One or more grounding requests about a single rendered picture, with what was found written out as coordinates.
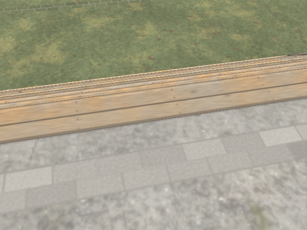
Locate stairs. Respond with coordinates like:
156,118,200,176
0,54,307,109

